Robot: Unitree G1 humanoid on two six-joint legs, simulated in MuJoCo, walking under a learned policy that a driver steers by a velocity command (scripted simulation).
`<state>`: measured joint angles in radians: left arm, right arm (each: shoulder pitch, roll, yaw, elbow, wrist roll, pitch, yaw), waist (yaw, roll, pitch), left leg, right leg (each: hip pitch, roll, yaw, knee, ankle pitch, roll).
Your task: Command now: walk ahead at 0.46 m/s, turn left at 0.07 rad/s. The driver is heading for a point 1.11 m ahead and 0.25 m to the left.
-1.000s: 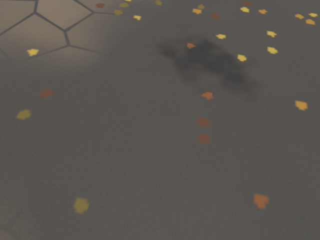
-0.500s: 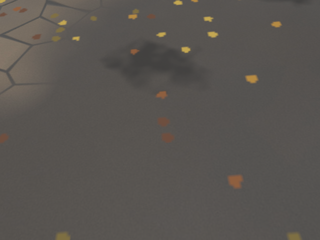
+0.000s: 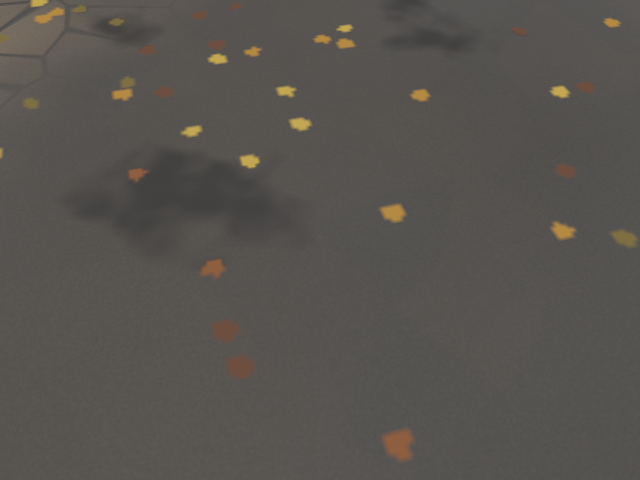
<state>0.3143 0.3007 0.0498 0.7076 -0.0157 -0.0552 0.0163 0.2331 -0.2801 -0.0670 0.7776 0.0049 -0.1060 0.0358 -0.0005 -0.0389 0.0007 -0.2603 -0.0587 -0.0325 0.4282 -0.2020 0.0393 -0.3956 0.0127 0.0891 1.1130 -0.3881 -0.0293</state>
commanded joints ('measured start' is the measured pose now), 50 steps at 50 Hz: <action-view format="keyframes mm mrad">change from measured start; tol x32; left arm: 1 -79 87 23 -108 19 -45 -12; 50 -25 92 18 4 0 -12 -16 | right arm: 1 38 -111 -18 -50 0 2 -13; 50 -2 -134 -18 -133 -14 6 -10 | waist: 1 -19 143 17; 16 92 -220 -325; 35 69 -3 91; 42 -113 204 -400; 50 14 81 -28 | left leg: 1 209 251 -377 -243 15 203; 13 67 220 -311 -107 163 104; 18 -533 79 -123 836 -284 -25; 39 42 -7 144 141 58 106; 42 677 409 -805 -114 -246 368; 50 84 270 -148 -251 319 231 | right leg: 1 -300 -93 9 -46 91 12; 14 275 -22 -38 -668 322 7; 16 776 -406 490 -730 64 -191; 33 360 -274 -182 -969 446 -126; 39 397 -252 -303 -475 1018 -46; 40 159 -213 -303 -178 748 -2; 41 -285 -11 -220 184 -189 62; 50 -227 -175 -22 -10 188 60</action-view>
